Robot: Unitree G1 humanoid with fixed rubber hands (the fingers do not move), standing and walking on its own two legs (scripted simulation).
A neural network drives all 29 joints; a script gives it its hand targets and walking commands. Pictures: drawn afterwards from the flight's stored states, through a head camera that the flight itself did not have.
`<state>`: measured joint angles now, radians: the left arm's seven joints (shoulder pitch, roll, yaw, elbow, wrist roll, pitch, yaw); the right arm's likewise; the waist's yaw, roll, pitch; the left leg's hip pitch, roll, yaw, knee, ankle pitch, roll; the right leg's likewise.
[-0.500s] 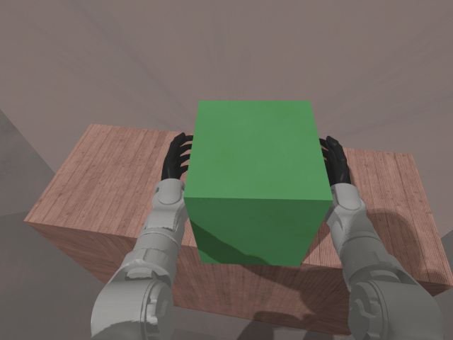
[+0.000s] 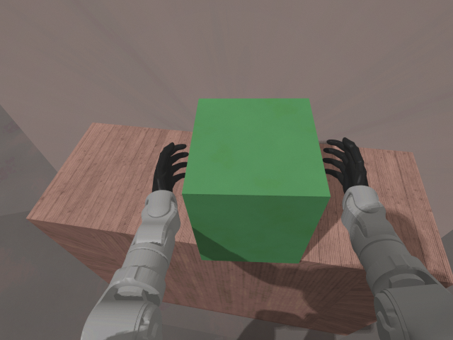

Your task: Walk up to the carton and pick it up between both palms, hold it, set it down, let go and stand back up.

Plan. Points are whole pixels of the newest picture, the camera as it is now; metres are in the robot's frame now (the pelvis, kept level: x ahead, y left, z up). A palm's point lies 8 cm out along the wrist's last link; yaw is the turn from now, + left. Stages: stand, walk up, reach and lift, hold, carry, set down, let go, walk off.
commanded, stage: set down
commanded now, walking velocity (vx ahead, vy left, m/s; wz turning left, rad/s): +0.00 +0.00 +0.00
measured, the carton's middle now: (251, 185) +0.41 +0.00 +0.03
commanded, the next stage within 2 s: none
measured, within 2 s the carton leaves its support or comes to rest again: neither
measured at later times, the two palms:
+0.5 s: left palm (154, 215) +0.33 +0.17 +0.05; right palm (373, 219) +0.33 -0.20 +0.05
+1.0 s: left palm (146, 252) +0.27 +0.17 +0.04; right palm (386, 262) +0.26 -0.21 +0.04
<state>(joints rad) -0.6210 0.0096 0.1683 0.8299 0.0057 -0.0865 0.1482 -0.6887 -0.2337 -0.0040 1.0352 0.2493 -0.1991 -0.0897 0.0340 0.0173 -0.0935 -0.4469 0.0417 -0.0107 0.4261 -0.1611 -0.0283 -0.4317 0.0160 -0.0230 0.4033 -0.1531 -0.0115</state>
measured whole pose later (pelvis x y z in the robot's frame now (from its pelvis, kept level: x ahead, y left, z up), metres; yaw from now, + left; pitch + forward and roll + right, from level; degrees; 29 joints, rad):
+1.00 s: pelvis -0.03 +0.00 +0.00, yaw +0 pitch -1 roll +0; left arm -0.11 0.08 0.00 0.29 -0.07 0.12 0.15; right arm -0.15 -0.22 0.00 0.53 0.26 -0.07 0.02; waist -0.01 -0.04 -0.01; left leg -0.25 0.04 -0.01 0.43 -0.16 -0.03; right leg -0.24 0.02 -0.02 0.40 -0.15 -0.01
